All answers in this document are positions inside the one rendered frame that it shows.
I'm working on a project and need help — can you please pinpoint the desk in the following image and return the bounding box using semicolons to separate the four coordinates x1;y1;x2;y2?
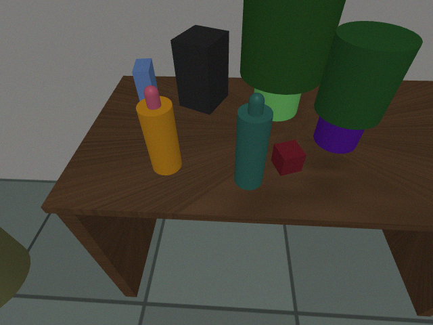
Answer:
41;76;433;317

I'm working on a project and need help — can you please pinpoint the potted plant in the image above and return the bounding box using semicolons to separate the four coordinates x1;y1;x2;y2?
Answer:
240;0;346;121
313;21;423;154

